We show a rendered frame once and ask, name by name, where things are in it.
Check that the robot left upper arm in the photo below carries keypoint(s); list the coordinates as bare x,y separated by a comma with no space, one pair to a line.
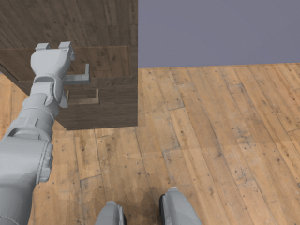
24,163

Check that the robot shin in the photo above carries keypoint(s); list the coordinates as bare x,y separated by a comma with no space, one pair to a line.
111,203
168,221

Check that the drawer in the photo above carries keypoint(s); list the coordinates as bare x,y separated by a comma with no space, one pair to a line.
104,61

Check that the robot left forearm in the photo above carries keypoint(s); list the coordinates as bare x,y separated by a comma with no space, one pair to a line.
37,115

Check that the handle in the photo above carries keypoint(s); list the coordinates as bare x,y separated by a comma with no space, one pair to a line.
78,78
85,102

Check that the cabinet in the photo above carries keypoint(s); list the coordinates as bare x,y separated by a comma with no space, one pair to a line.
84,23

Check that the robot left hand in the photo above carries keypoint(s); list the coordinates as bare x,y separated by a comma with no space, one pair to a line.
53,61

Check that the left robot shin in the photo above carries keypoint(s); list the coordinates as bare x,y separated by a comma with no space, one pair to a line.
111,203

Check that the right robot shin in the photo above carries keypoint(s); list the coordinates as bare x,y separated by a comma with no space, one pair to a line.
168,221

